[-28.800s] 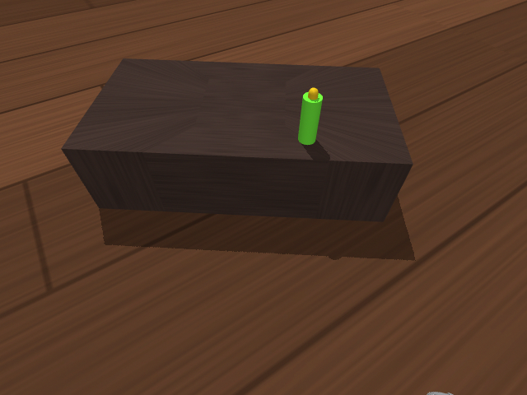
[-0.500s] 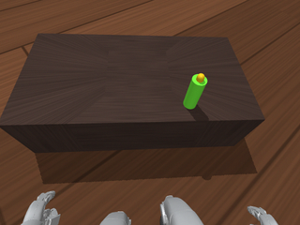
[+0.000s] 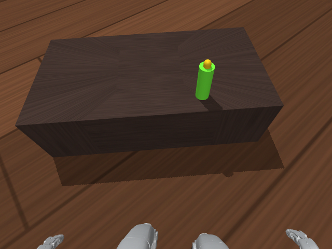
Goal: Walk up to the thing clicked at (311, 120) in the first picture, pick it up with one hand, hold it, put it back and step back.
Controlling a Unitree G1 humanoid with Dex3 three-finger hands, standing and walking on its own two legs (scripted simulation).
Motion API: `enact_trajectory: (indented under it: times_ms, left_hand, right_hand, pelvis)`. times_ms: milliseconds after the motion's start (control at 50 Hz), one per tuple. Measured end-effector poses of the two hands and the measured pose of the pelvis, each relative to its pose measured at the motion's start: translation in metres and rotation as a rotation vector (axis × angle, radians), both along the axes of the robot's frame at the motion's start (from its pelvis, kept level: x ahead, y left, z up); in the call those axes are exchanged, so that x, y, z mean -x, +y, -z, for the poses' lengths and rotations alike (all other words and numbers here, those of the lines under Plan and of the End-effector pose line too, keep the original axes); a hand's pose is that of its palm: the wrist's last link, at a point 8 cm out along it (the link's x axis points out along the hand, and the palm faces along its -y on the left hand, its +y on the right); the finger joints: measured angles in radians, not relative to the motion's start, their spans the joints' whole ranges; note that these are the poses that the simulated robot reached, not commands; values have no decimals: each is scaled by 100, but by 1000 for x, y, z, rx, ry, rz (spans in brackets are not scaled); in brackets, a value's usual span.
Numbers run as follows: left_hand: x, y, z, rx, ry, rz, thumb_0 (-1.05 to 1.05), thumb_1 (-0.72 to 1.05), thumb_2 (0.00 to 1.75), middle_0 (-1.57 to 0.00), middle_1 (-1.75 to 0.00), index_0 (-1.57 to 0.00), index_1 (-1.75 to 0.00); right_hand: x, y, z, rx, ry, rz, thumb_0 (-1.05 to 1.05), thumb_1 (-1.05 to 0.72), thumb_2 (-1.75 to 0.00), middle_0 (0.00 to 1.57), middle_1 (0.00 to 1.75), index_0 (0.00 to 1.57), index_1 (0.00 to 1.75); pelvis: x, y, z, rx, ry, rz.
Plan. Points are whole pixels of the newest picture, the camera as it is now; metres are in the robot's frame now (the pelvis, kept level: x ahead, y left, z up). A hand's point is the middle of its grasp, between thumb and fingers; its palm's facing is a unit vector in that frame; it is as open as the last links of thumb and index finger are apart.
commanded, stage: step back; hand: right
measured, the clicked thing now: (204, 79) +0.85 -0.17 -0.25
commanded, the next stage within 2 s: stand in 1.68 s
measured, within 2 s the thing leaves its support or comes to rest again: neither
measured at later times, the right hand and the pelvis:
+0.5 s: hand out of the picture -0.02 -0.32 -0.15, palm faces -0.04 +0.91 -0.41, open 7.4 cm; pelvis -0.16 -0.05 -0.01, yaw +0 degrees
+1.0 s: hand out of the picture -0.17 -0.28 -0.14, palm faces -0.11 +0.92 -0.36, open 7.4 cm; pelvis -0.26 -0.03 +0.00, yaw +4 degrees
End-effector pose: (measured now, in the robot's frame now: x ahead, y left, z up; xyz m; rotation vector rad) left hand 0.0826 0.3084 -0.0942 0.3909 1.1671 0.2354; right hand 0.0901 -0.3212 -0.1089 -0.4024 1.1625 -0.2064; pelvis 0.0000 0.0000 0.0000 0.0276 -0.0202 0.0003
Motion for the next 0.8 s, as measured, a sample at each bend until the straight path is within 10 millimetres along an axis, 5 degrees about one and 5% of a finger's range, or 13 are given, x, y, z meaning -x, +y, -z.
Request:
enact_trajectory:
  times_ms: [120, 220, 400, 500, 660, 800]
  left_hand:
    - [10, 8, 14, 13, -103, -10, 0, 90, 89, -20, -30, -21, -30]
    - [38, 0, 14, 42, -92, -30, 0, 91, 89, -20, -30, -21, -30]
    - [124, -25, 18, 18, -10, -11, 0, 91, 89, -20, -30, -21, -30]
    - [185, -44, 12, 7, 38, -30, 0, 91, 89, -20, -30, -21, -30]
    - [241, -39, 0, -30, -5, -76, 1, 90, 89, -21, -30, -21, -30]
    - [288, -13, 14, -17, -34, -130, 0, 90, 89, -20, -30, -21, -30]
  right_hand:
    - [45, 11, 9, 11, 63, -44, 1, -90, -90, 20, 30, 21, 30]
    - [73, 13, -2, -1, 54, -57, 1, -90, -90, 21, 30, 21, 30]
    - [91, -25, -7, 18, -81, -63, 1, -90, -90, 21, 30, 21, 30]
    - [120, -42, -1, -1, -79, -30, 1, -90, -90, 20, 30, 21, 30]
    - [187, -42, 8, -9, 33, -73, 1, -90, -90, 20, 30, 21, 30]
    - [232, -18, 10, -14, 69, -104, 1, -90, -90, 20, 30, 21, 30]
  pelvis:
    - [40, 1, 13, -10, -17, -55]
    - [71, -6, 4, 23, -19, -51]
    - [131, -34, 10, 36, 0, 11]
    - [164, -48, 7, 28, -12, 2]
    - [210, -50, 3, 10, -10, -65]
    - [250, -35, 10, -12, -32, -108]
